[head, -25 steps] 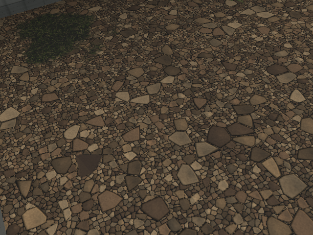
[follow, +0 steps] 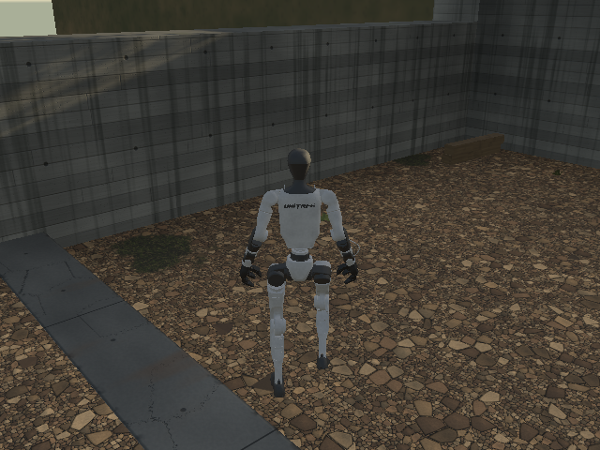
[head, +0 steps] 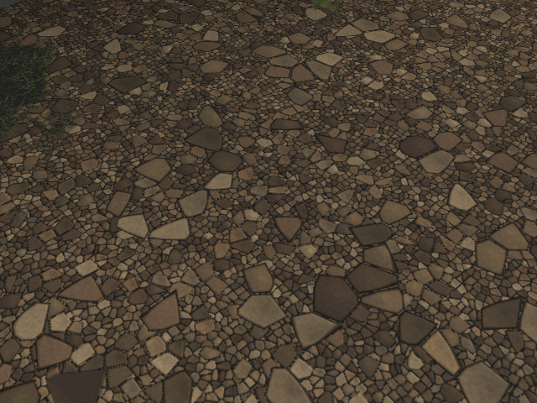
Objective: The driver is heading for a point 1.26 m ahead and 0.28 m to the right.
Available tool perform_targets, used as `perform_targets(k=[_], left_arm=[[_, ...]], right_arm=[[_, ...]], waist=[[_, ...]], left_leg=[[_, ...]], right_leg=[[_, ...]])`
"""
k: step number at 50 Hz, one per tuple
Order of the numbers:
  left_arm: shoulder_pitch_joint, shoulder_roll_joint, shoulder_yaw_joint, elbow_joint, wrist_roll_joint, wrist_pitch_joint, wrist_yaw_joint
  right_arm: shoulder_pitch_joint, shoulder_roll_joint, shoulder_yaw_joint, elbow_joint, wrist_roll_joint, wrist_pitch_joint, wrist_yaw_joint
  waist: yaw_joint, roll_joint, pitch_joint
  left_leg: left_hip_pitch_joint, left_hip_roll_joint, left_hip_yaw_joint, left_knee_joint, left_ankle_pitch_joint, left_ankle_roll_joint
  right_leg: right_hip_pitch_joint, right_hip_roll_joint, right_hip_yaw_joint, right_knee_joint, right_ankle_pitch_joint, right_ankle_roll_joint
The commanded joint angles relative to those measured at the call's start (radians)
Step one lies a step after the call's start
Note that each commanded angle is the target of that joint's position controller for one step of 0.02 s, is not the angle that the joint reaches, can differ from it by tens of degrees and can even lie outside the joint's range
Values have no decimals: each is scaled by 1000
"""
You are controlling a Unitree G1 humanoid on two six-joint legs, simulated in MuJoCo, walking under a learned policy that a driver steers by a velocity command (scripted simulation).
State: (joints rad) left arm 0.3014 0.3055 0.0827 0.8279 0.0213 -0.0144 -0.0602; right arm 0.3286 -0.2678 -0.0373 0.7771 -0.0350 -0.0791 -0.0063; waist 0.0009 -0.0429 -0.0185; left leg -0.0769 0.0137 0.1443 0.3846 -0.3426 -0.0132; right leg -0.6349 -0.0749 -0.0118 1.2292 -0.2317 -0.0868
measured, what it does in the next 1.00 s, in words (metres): walks ahead, turning right: right foot, then left foot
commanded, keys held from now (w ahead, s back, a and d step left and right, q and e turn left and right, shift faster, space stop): w+e+shift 0.52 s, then w+shift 0.04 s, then w+q+shift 0.34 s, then q+shift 0.10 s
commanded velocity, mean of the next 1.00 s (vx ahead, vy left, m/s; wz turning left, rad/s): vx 0.97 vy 0.00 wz -0.42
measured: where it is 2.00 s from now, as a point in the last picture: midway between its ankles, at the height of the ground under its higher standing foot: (384, 188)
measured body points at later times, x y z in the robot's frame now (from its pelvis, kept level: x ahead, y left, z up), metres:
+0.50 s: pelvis +0.44 -0.08 +0.00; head +0.47 -0.09 +0.45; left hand +0.54 +0.20 -0.13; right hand +0.58 -0.37 -0.06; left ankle +0.68 +0.05 -0.67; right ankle +0.35 -0.06 -0.74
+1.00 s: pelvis +0.89 -0.24 +0.00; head +0.92 -0.26 +0.45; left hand +1.24 -0.21 -0.03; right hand +0.66 -0.42 -0.12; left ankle +0.81 -0.09 -0.74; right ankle +1.00 -0.45 -0.70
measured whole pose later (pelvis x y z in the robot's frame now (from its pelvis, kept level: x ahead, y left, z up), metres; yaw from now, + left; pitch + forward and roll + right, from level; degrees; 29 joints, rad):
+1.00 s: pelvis +0.89 -0.24 +0.00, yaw -23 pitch +2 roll +1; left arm -0.09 0.25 -0.05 0.58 0.05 -0.09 -0.05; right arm 0.61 -0.27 -0.06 0.92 0.00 -0.06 0.02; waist -0.15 -0.01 0.03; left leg 0.04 -0.10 -0.19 0.28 -0.34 0.07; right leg -0.63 -0.04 0.07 0.60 -0.01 0.01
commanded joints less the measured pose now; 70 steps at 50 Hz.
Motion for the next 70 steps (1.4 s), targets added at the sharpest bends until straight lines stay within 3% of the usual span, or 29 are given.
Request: perform_targets(k=[1, 5, 7, 10, 11, 12, 13, 14, 16, 20, 26, 29, 31, 33, 34, 35, 36, 38, 42, 46, 51, 52, 53, 54, 55, 58, 61, 65, 70], left_arm=[[-121, -23, -20, -116, 4, 7, -23], [-252, -3, -42, -178, 0, 3, -47], [-236, 13, -43, -173, -5, 4, -43], [167, 126, 1, -67, -13, 9, -10], [321, 180, 31, -8, -12, 9, 11], [213, 231, 55, -9, -31, 24, 34], [117, 344, 63, -73, 10, 28, 30], [125, 309, 71, -97, 1, 29, 40], [85, 209, 46, -59, 1, 5, 56], [30, 156, 16, -68, -15, -52, 55], [115, 184, 36, -55, -29, -66, 40], [146, 174, 30, -27, -31, -73, 51], [148, 223, 34, -11, -11, -80, 59], [50, 215, 31, -19, 27, -74, 62], [139, 56, -7, -59, 1, -80, 61], [193, 28, -32, -67, -16, -93, 45], [74, 82, -32, -78, 5, -89, 52], [-113, 111, -36, -129, 36, -93, 42], [-181, 48, -75, -213, 68, -68, 24], [-371, 23, -113, -296, 28, -79, -2], [-260, 75, -86, -261, 29, -93, 48], [-166, 122, -44, -270, -25, -119, 72], [30, 184, -27, -221, -22, -112, 89], [81, 198, -33, -215, 13, -96, 90], [53, 200, -14, -221, -6, -76, 80], [-157, 32, -43, -244, -11, -51, 86], [-272, 31, -26, -212, -12, -62, 82], [-283, 99, 4, -158, -26, -65, 91], [-238, 159, 22, -109, -82, -65, 72]], right_arm=[[2, -39, -8, -9, 10, -34, 2], [-26, -86, -18, 20, 8, -47, -12], [13, -147, -29, 33, 12, -45, -21], [-63, -263, -62, -3, -2, 2, -33], [-83, -256, -62, -10, -3, 13, -22], [-101, -119, -29, -22, -8, 5, 3], [15, -72, -6, -142, 10, -18, 7], [-76, -134, -4, -159, -5, -45, 4], [-139, -138, 4, -155, -13, -54, 2], [-138, -103, 24, -154, -47, 25, 5], [-415, -61, 50, -261, 4, 20, 30], [-400, -83, 40, -255, -1, 8, 29], [-242, -152, 6, -202, -1, 4, 13], [158, -233, -40, -90, 11, 8, -21], [268, -323, -67, -71, -28, 0, -28], [213, -309, -71, -47, -15, 9, -2], [70, -227, -63, -67, -3, 10, 13], [53, -136, -43, -37, 11, 7, 28], [133, -131, -36, 43, 25, -10, 16], [90, -174, -60, 27, 26, -13, 15], [205, -202, -79, 72, 55, 10, 15], [136, -145, -63, 22, 115, 8, 1], [79, -113, -48, -16, 83, 6, -3], [252, -3, -24, -13, 53, 10, -9], [310, -87, -24, -50, 83, 19, -15], [115, -145, -62, -82, 75, 72, -42], [68, -49, -52, -146, 72, 109, -33], [-3, -29, -37, -168, 48, 90, 8], [-105, -113, -57, -217, 38, 89, 48]], waist=[[14, 174, 157], [46, 101, 205], [69, 99, 143], [284, 159, -106], [338, 93, -171], [235, -172, -47], [70, -289, -221], [136, -69, -251], [44, 124, 1], [-47, 132, 94], [80, 33, 100], [89, 20, 58], [15, -16, -42], [-212, -31, -191], [-158, 241, -319], [-98, 410, -336], [-70, 228, -130], [-64, 25, -14], [10, 94, 83], [-10, 102, 142], [-2, 94, -12], [99, 102, -105], [183, 55, -276], [84, -175, -428], [65, -277, -519], [16, -46, -141], [-55, -92, 6], [-47, -50, -63], [-45, -6, -47]], left_leg=[[9, 234, -69, -260, 303, 79], [-51, 183, 131, -323, 606, 62], [30, 201, 153, -218, 1129, 58], [63, 248, 111, 354, 1492, 66], [-68, 203, 99, 688, 1211, 60], [-376, -15, 79, 1113, 88, 29], [-734, -88, -117, 1376, -162, -12], [-807, -39, -247, 1320, -67, 6], [-733, 57, -251, 1082, 4, 12], [-539, 117, -217, 816, -20, -45], [-404, 40, -133, 293, 447, -42], [-329, 10, -118, 143, 485, 8], [-203, -52, -93, 145, 338, 52], [159, -8, -110, 187, 138, 98], [438, 252, -568, 172, -192, 216], [478, 344, -1101, -117, -331, 305], [343, 303, -1011, -144, -367, 314], [110, 208, -758, -134, -133, 275], [-70, 126, -640, -202, 27, 292], [-329, 48, -500, -297, 286, 248], [-138, -15, -454, 82, 907, 98], [-252, -37, -520, 274, 745, 49], [-348, -83, -444, 531, 374, 13], [-539, -160, -389, 852, -389, -11], [-613, -86, -343, 1036, -329, -37], [-683, 35, -212, 1041, -143, -78], [-580, 105, -195, 846, -93, -75], [-375, 62, -159, 441, 221, -22], [-241, -1, -132, 178, 305, 56]], right_leg=[[-233, -53, 29, -21, 109, 5], [-47, -8, -117, -346, 253, -50], [109, 81, -193, -404, 259, -94], [531, 178, -166, -411, 62, -149], [765, 188, -94, -521, 26, -174], [807, 95, 111, -595, -57, -206], [1060, -139, 708, -765, -61, -412], [1041, -182, 877, -954, -277, -410], [695, -130, 741, -1010, -225, -308], [309, 22, 461, -1034, 18, -274], [338, 92, 387, -1046, 353, -174], [520, 47, 360, -998, 577, -132], [678, 6, 336, -818, 935, -95], [546, 42, 247, -327, 926, -63], [231, 170, 176, 139, 294, -14], [-8, 280, 188, 249, -210, 1], [-120, 160, 166, 234, -116, -20], [-67, 84, 131, 91, -40, -8], [-76, 17, 100, -135, -118, 65], [199, 51, 4, -542, 164, 113], [492, 158, -4, -752, 321, 80], [724, 63, 142, -811, 429, 54], [964, -100, 207, -705, 557, 15], [1165, -407, 461, -581, 1022, -95], [1149, -491, 661, -675, 828, -191], [727, -288, 307, -816, 663, -133], [439, -249, 109, -946, 572, -111], [409, -183, -54, -931, 623, -102], [450, -202, -80, -797, 518, -53]])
